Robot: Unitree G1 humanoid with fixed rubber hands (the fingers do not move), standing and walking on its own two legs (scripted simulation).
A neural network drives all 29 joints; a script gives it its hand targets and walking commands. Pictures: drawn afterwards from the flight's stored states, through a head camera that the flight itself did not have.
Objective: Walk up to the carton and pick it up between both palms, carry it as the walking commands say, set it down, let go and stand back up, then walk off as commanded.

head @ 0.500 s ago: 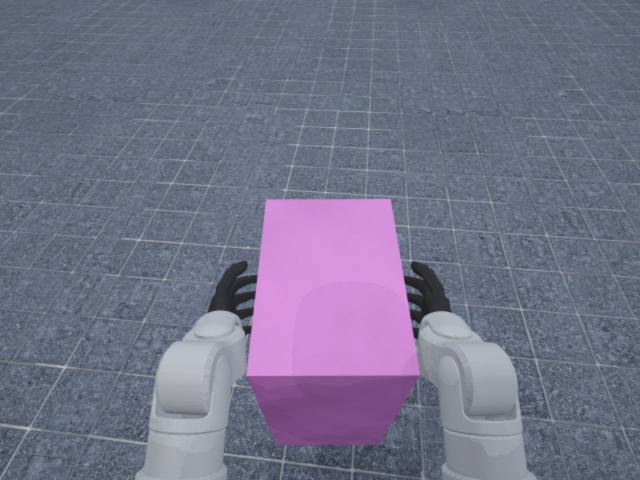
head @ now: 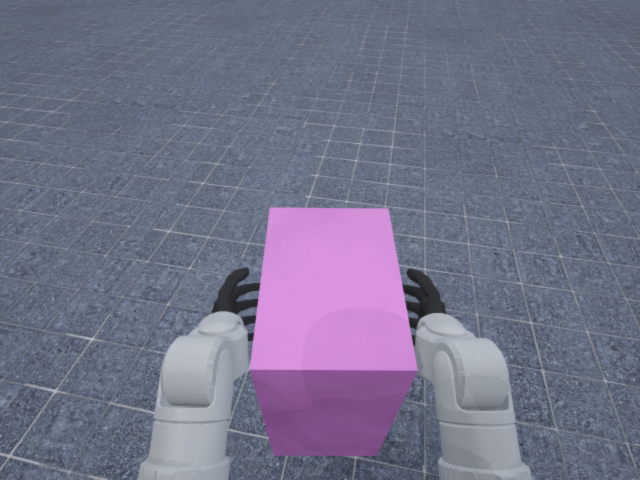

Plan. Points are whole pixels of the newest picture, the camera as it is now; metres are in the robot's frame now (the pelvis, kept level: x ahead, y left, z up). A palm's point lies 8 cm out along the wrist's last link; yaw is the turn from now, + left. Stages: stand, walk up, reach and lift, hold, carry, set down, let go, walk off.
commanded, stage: carry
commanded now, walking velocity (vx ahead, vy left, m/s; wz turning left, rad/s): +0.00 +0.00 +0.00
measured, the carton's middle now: (327, 340) +0.30 +0.00 +0.02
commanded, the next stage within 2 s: none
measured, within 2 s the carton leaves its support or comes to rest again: neither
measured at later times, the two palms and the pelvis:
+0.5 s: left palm (232, 323) +0.29 +0.12 +0.08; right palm (425, 319) +0.30 -0.12 +0.08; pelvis +0.00 -0.01 +0.00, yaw +0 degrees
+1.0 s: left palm (235, 292) +0.34 +0.12 +0.08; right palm (417, 290) +0.34 -0.12 +0.08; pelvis +0.04 +0.00 +0.01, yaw +0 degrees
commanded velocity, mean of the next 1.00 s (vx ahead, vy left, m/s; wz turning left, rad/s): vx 0.00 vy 0.00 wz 0.00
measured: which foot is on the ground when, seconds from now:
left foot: down 0.00-1.00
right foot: down 0.00-1.00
